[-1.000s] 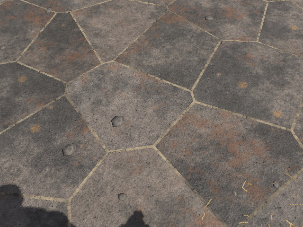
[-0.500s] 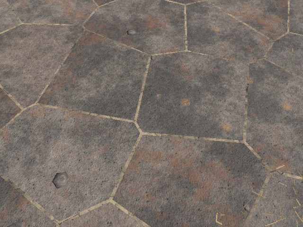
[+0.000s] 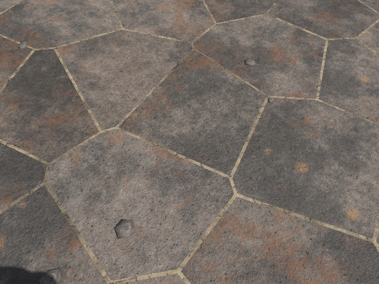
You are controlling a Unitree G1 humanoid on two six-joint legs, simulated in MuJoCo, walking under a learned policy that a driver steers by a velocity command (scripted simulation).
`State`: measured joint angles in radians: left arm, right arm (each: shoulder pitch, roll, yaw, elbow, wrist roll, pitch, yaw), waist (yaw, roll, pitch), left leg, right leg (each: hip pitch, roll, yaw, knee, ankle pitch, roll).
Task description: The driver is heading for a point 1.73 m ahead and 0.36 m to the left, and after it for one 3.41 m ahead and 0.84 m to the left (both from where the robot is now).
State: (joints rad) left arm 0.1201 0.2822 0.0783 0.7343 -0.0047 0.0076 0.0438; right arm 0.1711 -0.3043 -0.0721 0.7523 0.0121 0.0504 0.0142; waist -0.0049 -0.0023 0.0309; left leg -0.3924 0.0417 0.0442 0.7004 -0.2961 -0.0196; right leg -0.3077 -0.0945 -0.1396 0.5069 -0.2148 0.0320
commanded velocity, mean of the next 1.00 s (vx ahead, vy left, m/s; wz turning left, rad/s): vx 0.01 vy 0.00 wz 0.41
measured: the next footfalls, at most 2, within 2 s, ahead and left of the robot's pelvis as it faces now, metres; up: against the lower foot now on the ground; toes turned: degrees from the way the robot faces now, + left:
left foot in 0.02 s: +0.05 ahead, +0.11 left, +0.00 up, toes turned +4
right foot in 0.52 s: +0.10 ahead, -0.10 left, +0.00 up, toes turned +24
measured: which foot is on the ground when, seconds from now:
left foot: up 0.00-0.00, down 0.02-0.52, up 0.54-0.84, down 0.86-1.00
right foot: down 0.00-0.02, up 0.04-0.50, down 0.52-1.00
